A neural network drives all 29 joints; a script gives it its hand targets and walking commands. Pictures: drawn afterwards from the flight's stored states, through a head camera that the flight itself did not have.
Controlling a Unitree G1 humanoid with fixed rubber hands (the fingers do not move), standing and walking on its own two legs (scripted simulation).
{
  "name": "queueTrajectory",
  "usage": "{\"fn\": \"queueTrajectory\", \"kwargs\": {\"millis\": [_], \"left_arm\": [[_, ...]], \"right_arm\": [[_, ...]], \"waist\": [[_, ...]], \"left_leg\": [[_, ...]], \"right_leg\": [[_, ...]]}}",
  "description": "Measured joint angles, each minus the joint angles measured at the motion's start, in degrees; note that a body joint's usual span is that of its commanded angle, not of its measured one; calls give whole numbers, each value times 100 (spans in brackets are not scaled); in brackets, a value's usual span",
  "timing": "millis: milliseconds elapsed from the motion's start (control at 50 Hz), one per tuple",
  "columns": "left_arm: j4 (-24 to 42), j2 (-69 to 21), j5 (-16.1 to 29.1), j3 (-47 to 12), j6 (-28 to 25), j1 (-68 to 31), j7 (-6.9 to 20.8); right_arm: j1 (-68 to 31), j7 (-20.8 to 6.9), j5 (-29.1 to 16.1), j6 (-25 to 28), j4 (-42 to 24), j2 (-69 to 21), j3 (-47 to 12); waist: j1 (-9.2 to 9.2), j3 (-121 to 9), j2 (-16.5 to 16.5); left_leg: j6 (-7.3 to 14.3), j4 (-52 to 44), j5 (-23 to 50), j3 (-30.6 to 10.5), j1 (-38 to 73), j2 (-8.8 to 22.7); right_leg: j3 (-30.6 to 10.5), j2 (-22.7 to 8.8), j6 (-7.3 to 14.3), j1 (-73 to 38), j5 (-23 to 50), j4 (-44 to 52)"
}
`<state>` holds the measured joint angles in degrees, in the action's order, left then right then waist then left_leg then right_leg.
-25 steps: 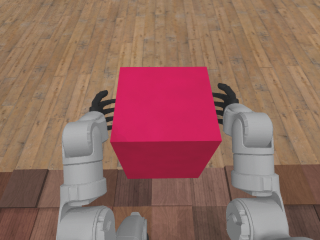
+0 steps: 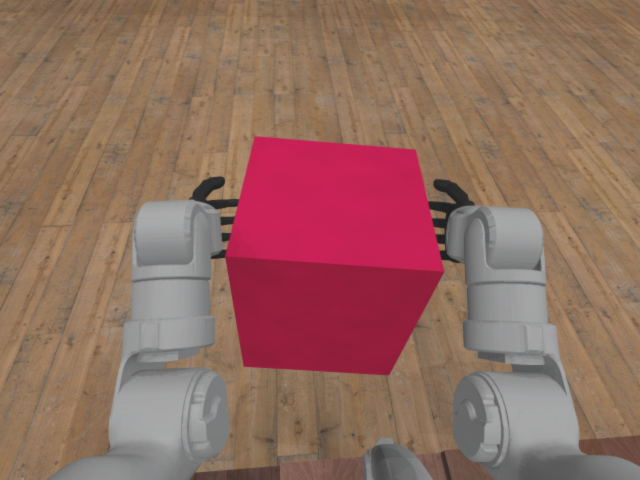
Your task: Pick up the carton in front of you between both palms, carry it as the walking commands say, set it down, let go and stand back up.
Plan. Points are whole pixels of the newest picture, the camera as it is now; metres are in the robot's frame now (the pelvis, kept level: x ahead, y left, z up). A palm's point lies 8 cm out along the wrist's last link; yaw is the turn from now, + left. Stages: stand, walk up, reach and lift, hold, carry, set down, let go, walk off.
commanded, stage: carry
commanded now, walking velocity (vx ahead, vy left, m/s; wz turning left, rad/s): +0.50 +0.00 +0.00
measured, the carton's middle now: (325, 262) +0.39 -0.01 +0.04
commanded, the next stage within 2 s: none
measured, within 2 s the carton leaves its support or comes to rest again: neither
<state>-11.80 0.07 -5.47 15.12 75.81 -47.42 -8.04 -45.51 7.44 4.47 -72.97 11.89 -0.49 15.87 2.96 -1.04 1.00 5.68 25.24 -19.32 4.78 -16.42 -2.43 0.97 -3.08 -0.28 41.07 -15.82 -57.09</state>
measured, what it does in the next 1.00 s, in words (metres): goes down: right foot, then left foot 0.06 m lower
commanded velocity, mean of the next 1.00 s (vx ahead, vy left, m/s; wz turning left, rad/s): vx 0.50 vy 0.00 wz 0.00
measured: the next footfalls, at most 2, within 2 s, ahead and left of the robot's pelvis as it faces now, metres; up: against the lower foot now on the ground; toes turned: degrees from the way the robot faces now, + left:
right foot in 0.20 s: +0.29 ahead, -0.10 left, +0.00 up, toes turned -3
left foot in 0.62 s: +0.53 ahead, +0.08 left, -0.06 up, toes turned +3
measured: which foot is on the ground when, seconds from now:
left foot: down 0.00-0.24, up 0.26-0.60, down 0.62-1.00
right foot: up 0.00-0.18, down 0.20-0.62, up 0.64-1.00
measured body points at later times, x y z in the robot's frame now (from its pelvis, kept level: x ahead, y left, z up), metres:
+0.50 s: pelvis +0.28 -0.03 +0.00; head +0.36 -0.03 +0.44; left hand +0.66 +0.16 +0.10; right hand +0.68 -0.14 +0.09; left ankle +0.40 +0.10 -0.72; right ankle +0.25 -0.10 -0.73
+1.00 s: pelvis +0.60 -0.01 -0.07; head +0.65 -0.01 +0.38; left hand +0.99 +0.11 +0.02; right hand +0.96 -0.19 +0.01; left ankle +0.49 +0.07 -0.80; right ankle +0.74 -0.12 -0.77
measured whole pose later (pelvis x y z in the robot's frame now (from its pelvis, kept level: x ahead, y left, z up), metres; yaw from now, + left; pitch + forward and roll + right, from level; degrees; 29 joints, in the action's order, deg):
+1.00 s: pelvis +0.60 -0.01 -0.07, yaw +0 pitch +6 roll +0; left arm -7.4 -0.9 -4.5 13.9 69.6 -38.8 -7.9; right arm -38.4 9.4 2.1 -67.2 9.5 -0.8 10.6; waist 5.4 -0.5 -0.2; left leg 3.0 30.1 -24.5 3.0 -11.8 -1.7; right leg 3.3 -1.6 2.5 39.2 -8.3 -39.2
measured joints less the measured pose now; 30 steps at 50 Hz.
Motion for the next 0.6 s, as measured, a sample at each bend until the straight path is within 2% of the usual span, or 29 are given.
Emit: {"fn": "queueTrajectory", "kwargs": {"millis": [80, 140, 180, 200, 220, 240, 280, 320, 400, 460, 540, 600], "left_arm": [[167, -38, -4, -53, -152, 251, 2], [399, -60, 38, -93, -251, 440, 3], [484, -72, 66, -117, -302, 523, 4], [480, -96, 75, -113, -366, 551, 4], [426, -123, 69, -122, -471, 543, 11], [307, -158, 46, -155, -560, 485, 13], [172, -208, 8, -221, -656, 478, 15], [264, -200, 58, -305, -668, 630, 16], [732, -160, 252, -384, -673, 837, -34], [1014, -158, 353, -342, -711, 804, -60], [997, -159, 410, -341, -764, 684, -65], [676, -87, 415, -391, -718, 590, -63]], "right_arm": [[243, -12, 2, 219, -99, -77, -62], [367, -10, -12, 318, -266, -89, -163], [405, -10, -21, 324, -341, -63, -231], [402, -10, -29, 342, -346, -26, -267], [392, -10, -45, 380, -339, 29, -285], [418, -13, -71, 401, -351, 85, -263], [512, -17, -116, 417, -381, 141, -239], [600, -10, -108, 381, -477, 109, -237], [647, 43, -34, 291, -931, -17, -212], [649, 46, 28, 272, -1323, -93, -177], [676, 24, 134, 237, -1564, -149, -99], [628, -27, 244, 195, -1305, -149, -73]], "waist": [[1, 49, 118], [-49, 87, 165], [-114, 18, 52], [-172, -7, -104], [-215, 33, -310], [-288, 74, -378], [-466, 161, -311], [-595, 265, -239], [-803, 453, -218], [-903, 503, -280], [-993, 285, -386], [-942, -58, -404]], "left_leg": [[-77, -241, -158, -57, 512, -83], [-133, -17, -151, -32, 761, -154], [-191, 298, -556, -46, 909, -129], [-221, 600, -824, -59, 905, -38], [-271, 1159, -797, -82, 718, 128], [-341, 1969, -587, -200, 386, 174], [-397, 3385, -655, -417, -321, 93], [-406, 3773, -568, -504, -873, 99], [-535, 2792, -189, -599, -1627, 223], [-575, 1826, 888, -588, -1917, 303], [-466, 469, 2500, -555, -1773, 362], [-290, -312, 3241, -305, -1238, 375]], "right_leg": [[157, 18, 31, -85, 967, 1378], [334, 118, 252, -470, 1501, 2193], [422, 276, 415, -857, 1771, 2673], [466, 398, 481, -1041, 1625, 2816], [548, 521, 563, -1085, 1404, 2727], [593, 571, 665, -1089, 1257, 2600], [551, 596, 796, -1177, 1018, 2518], [486, 601, 769, -1397, 900, 2667], [390, 609, 703, -1830, 576, 2976], [394, 633, 689, -2060, 481, 2904], [431, 705, 595, -2381, -58, 2375], [492, 684, 489, -2538, -234, 1501]]}}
